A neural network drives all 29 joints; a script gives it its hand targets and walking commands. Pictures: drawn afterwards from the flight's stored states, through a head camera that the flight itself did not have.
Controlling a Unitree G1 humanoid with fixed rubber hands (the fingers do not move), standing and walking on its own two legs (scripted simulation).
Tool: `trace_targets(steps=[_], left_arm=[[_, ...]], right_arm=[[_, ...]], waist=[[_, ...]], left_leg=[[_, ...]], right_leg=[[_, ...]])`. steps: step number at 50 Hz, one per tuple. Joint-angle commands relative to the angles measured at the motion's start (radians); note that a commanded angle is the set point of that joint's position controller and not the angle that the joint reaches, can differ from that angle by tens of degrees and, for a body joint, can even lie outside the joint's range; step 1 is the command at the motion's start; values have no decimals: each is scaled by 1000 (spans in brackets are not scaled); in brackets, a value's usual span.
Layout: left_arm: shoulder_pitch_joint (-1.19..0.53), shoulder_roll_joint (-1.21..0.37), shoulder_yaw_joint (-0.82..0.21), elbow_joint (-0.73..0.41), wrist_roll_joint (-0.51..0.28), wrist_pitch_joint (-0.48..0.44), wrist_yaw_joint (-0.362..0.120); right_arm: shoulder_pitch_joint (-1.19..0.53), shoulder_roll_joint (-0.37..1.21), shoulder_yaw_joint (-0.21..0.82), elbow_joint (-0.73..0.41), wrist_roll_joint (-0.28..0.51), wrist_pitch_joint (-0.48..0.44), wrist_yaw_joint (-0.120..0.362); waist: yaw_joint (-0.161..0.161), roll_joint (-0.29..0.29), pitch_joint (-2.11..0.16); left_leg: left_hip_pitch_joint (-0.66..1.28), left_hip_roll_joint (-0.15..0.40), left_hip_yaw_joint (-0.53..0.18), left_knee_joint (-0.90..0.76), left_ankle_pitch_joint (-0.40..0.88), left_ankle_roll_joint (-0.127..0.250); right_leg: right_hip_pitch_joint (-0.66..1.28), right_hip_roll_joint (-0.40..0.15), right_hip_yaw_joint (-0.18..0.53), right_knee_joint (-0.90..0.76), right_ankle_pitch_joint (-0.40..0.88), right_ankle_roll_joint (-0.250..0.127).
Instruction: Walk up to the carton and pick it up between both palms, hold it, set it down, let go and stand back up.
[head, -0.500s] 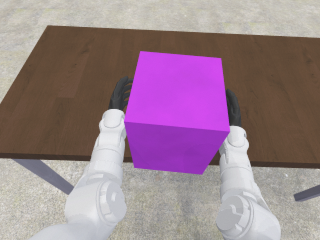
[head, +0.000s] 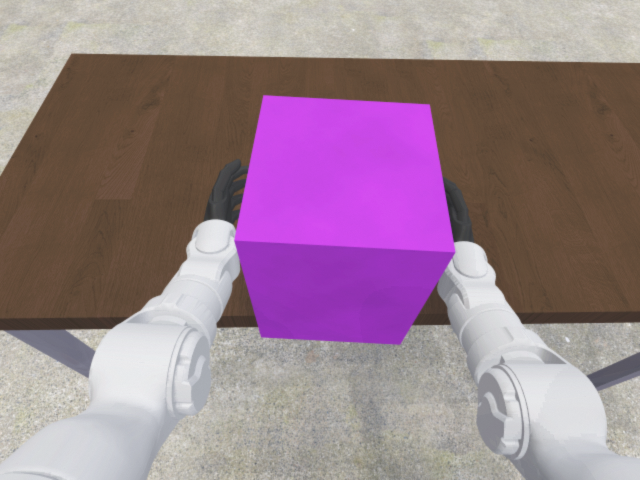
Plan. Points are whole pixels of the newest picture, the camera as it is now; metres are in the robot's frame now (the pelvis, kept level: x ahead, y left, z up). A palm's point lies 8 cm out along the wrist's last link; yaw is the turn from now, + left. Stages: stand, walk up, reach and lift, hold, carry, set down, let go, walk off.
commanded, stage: set down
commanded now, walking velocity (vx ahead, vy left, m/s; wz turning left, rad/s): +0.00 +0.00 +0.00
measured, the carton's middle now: (337, 231) +0.42 +0.00 +0.04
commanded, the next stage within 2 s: none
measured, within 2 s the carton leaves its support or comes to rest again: neither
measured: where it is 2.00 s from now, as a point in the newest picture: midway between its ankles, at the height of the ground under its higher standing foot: outside the picture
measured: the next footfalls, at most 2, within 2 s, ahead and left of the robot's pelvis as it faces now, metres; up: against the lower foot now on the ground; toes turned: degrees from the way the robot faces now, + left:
none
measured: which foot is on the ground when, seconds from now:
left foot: down 0.00-1.00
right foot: down 0.00-1.00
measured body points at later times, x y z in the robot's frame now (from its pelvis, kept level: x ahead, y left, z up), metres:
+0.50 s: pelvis -0.02 -0.01 +0.00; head +0.04 +0.00 +0.44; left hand +0.47 +0.19 +0.15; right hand +0.46 -0.22 +0.15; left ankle -0.01 +0.08 -0.73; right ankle +0.00 -0.10 -0.73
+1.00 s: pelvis -0.02 -0.04 +0.01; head +0.02 -0.02 +0.46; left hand +0.44 +0.20 +0.16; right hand +0.44 -0.20 +0.16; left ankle -0.01 +0.08 -0.73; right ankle +0.00 -0.10 -0.73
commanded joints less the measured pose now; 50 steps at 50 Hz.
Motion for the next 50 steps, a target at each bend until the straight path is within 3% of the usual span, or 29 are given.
trace_targets(steps=[1,4,7,9,11,14,17,20,22,23,26,27,32,36,38,44,48,50], left_arm=[[-541,210,-88,-103,-137,-97,-5],[-612,250,-140,-103,-193,-97,-11],[-664,256,-229,-87,-271,-70,-20],[-696,268,-261,-86,-320,-44,-30],[-735,283,-301,-107,-343,-17,-41],[-780,302,-344,-138,-376,24,-49],[-790,311,-345,-186,-372,83,-60],[-794,316,-320,-247,-344,158,-69],[-767,337,-288,-264,-334,208,-77],[-761,337,-286,-270,-327,230,-79],[-696,360,-215,-298,-287,294,-92],[-697,373,-194,-314,-273,310,-95],[-681,399,-160,-374,-271,362,-95],[-675,424,-132,-452,-269,377,-85],[-679,427,-111,-469,-262,394,-90],[-618,441,-89,-526,-248,442,-106],[-590,422,-106,-611,-265,452,-112],[-559,437,-98,-638,-260,454,-112]], right_arm=[[-563,-236,88,-146,140,-67,-19],[-610,-290,111,-93,204,-57,-8],[-651,-347,141,-40,263,-19,13],[-695,-377,176,-45,304,9,30],[-717,-394,192,-33,339,47,47],[-754,-416,197,-62,366,89,78],[-772,-450,193,-117,367,133,88],[-768,-469,177,-138,369,180,91],[-772,-474,186,-181,373,209,92],[-762,-472,184,-161,376,225,91],[-724,-449,194,-189,369,269,70],[-724,-440,191,-210,371,283,62],[-728,-402,178,-320,339,346,16],[-722,-387,143,-426,314,373,-15],[-719,-367,137,-469,303,389,-32],[-653,-332,151,-489,323,442,-71],[-594,-328,129,-527,317,451,-81],[-584,-336,125,-570,311,447,-81]], waist=[[-4,11,-827],[-8,58,-860],[-28,66,-829],[-17,39,-818],[-18,66,-804],[-17,56,-819],[-11,50,-827],[-7,81,-817],[10,25,-802],[1,18,-764],[11,-22,-671],[28,-29,-662],[19,-75,-577],[15,-32,-639],[11,-40,-654],[-8,-12,-610],[-28,44,-581],[-32,46,-627]], left_leg=[[282,30,-83,85,556,-111],[361,28,-85,131,595,-128],[387,37,-101,142,538,-140],[373,37,-108,139,497,-124],[345,34,-116,122,459,-117],[365,38,-117,99,415,-112],[360,27,-117,76,440,-108],[420,25,-126,57,485,-111],[428,17,-121,34,465,-100],[424,14,-115,13,455,-92],[372,2,-104,-46,406,-67],[350,-2,-99,-69,384,-57],[266,-14,-83,-151,261,-31],[319,-21,-70,-143,310,-34],[333,-22,-67,-141,319,-30],[334,-28,-68,-157,281,-22],[424,-20,-74,-136,336,-47],[457,-20,-70,-128,365,-47]], right_leg=[[326,-36,37,111,577,36],[193,-24,20,120,511,30],[80,-21,12,107,385,19],[54,-24,15,112,355,24],[58,-27,19,114,338,24],[32,-27,14,107,289,30],[74,-32,18,92,329,32],[131,-27,27,66,365,20],[187,-28,35,47,371,33],[216,-27,42,42,389,41],[343,-33,58,22,437,53],[386,-35,58,16,431,57],[502,-47,85,-14,399,72],[527,-46,92,-25,434,61],[562,-49,93,-15,470,66],[597,-60,99,-26,447,73],[514,-49,84,-44,402,60],[519,-42,71,-44,418,55]])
